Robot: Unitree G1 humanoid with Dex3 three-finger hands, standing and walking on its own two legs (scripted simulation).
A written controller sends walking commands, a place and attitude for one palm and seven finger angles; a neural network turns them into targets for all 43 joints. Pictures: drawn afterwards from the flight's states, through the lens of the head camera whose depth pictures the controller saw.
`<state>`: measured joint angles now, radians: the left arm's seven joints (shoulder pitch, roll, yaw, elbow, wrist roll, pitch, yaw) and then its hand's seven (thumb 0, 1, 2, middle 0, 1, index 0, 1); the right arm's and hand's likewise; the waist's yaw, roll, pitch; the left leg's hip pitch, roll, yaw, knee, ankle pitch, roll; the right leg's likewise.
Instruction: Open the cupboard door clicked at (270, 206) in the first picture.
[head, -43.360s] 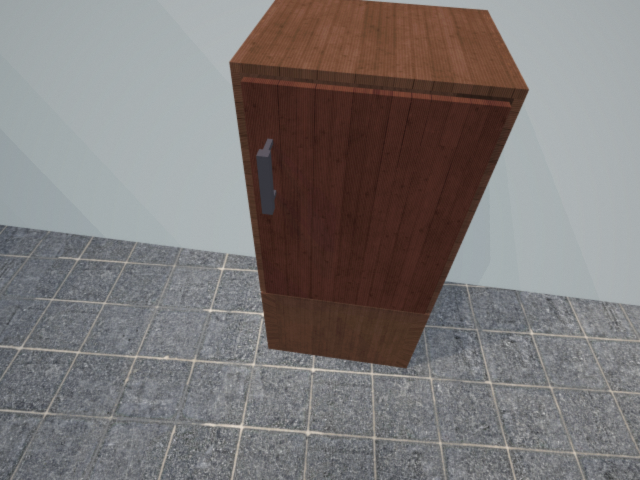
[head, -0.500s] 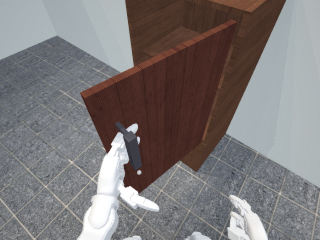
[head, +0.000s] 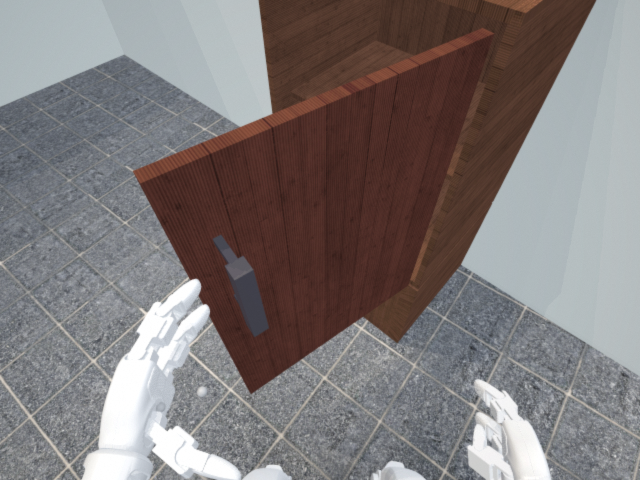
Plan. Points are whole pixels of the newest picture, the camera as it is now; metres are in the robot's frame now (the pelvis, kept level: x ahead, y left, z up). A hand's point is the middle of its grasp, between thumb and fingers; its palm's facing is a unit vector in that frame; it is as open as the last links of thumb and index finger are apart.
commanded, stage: slide the hand sideways off the handle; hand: left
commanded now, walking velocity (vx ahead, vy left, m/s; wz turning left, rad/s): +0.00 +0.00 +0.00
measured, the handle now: (240, 287) +0.32 +0.12 +0.08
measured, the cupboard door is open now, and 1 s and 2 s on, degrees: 77 77 77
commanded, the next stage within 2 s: draw the hand back to the body in 0.24 s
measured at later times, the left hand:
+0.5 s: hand (165, 402) +0.19 +0.16 +0.09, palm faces -0.02 -1.00 -0.05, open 16.3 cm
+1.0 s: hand (77, 378) +0.19 +0.22 +0.14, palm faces +0.21 -0.93 -0.31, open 15.3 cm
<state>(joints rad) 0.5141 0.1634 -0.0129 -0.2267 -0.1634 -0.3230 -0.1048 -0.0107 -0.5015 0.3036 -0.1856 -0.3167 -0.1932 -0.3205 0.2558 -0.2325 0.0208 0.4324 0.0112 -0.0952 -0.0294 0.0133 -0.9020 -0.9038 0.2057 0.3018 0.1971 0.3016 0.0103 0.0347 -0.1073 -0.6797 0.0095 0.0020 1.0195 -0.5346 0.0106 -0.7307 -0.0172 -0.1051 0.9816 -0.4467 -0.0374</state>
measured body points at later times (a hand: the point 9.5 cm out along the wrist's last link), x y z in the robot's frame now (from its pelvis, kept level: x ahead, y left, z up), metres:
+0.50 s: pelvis +0.00 +0.01 +0.00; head +0.03 +0.01 +0.45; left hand +0.18 +0.22 +0.09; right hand +0.18 -0.20 -0.07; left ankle -0.02 +0.11 -0.68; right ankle +0.02 -0.10 -0.68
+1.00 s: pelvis +0.01 +0.02 +0.04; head +0.00 +0.01 +0.49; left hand +0.17 +0.27 +0.16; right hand +0.19 -0.20 -0.03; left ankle -0.02 +0.11 -0.68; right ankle +0.02 -0.10 -0.68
